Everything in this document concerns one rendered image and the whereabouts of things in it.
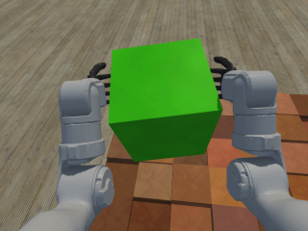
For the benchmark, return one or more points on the robot right hand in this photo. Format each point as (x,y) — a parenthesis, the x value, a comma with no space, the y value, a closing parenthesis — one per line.
(222,71)

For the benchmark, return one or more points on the carton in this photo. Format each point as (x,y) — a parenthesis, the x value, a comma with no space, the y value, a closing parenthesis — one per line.
(163,100)

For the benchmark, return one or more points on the left robot forearm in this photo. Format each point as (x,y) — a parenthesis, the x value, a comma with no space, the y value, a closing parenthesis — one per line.
(80,103)

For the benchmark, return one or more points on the right robot forearm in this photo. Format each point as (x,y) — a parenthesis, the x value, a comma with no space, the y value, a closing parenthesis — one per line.
(254,98)

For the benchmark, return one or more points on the right robot upper arm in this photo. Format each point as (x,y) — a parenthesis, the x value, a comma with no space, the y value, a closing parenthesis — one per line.
(261,184)

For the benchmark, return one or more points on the robot left hand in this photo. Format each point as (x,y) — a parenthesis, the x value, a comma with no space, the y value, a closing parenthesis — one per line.
(93,74)

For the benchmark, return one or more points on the left robot upper arm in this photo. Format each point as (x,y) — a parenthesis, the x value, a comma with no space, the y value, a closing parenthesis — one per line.
(83,191)

